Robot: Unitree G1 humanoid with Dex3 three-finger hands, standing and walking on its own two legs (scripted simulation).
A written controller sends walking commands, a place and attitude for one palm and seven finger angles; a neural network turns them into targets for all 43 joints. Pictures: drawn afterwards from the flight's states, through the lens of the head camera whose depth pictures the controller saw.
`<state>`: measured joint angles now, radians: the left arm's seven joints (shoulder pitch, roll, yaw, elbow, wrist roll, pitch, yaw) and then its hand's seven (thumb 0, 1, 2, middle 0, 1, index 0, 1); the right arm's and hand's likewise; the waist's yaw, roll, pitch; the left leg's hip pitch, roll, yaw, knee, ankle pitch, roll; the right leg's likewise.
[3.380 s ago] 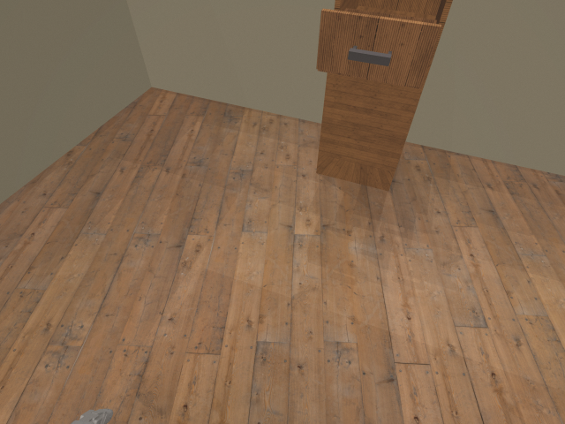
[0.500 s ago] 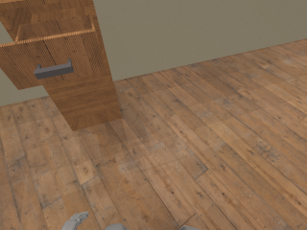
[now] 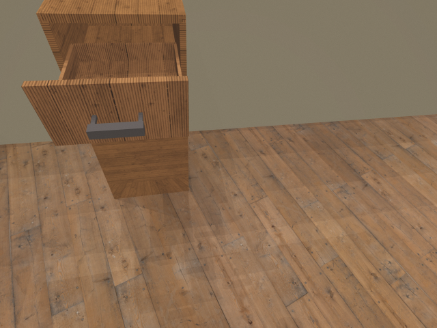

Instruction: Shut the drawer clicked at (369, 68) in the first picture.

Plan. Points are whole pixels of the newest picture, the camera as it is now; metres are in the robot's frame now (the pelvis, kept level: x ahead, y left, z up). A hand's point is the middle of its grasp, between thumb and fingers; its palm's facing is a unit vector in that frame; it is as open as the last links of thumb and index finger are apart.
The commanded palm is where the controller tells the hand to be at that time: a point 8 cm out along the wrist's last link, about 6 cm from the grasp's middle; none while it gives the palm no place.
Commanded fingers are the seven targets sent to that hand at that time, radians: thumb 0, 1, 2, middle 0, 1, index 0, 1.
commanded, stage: turn to face it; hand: left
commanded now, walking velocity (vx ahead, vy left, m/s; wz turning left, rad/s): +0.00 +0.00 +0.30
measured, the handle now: (117, 123) +0.53 +0.28 +0.03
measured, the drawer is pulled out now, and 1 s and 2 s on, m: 0.29 0.29 0.29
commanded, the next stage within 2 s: take the last steps up to it in 0.24 s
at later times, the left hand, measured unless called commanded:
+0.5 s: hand out of the picture +0.01 +0.13 -0.16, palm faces +0.23 -0.94 -0.25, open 7.3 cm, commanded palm none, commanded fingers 0.00 0.90 0.90 -0.20 -0.30 -0.20 -0.30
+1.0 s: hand out of the picture +0.08 +0.16 -0.18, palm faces +0.22 -0.96 -0.17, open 7.4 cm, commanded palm none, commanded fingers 0.00 0.90 0.90 -0.20 -0.30 -0.20 -0.30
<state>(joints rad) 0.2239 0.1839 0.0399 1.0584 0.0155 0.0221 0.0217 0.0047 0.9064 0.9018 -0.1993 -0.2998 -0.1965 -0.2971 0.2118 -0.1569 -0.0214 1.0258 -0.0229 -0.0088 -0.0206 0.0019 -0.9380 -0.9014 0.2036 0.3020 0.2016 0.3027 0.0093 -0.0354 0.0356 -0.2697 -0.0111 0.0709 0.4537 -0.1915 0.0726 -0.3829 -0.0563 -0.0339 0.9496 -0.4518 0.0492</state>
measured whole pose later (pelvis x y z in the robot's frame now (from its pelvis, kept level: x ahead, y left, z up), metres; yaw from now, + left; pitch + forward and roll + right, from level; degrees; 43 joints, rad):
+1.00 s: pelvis +0.09 -0.02 +0.00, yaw +10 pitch -1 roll +0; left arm 0.25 0.18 0.05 1.08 0.03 0.00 -0.02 0.01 0.91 0.90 -0.20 -0.30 -0.19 -0.30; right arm 0.39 -0.14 -0.04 1.13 -0.03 -0.05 -0.02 0.00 -0.92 -0.90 0.20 0.30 0.20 0.30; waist 0.00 -0.02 0.05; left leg 0.02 0.04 0.13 0.34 -0.33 -0.01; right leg -0.50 -0.11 -0.10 0.80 -0.27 0.02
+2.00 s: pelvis +0.23 -0.05 -0.01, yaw +10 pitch -3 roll +1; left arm 0.21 0.18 0.03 1.04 0.03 0.02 0.04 0.00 0.91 0.90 -0.20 -0.30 -0.20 -0.30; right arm 0.20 -0.17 -0.07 1.07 -0.02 0.05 -0.01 0.01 -0.92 -0.90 0.20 0.30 0.20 0.30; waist -0.01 0.03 0.06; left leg -0.34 0.09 0.13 0.60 -0.29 -0.02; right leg -0.25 -0.05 -0.07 0.59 -0.27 0.00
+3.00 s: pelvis +0.20 -0.06 +0.00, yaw +11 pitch -1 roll +0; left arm 0.29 0.16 0.00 1.09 0.01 -0.02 0.03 0.01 0.91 0.90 -0.20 -0.30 -0.20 -0.30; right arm 0.38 -0.12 0.01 1.07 -0.02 -0.03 -0.02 0.01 -0.91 -0.90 0.20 0.30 0.20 0.30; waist 0.00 0.03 -0.03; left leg -0.16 -0.01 0.05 0.48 -0.30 0.02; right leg -0.27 -0.05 -0.09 0.50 -0.20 0.00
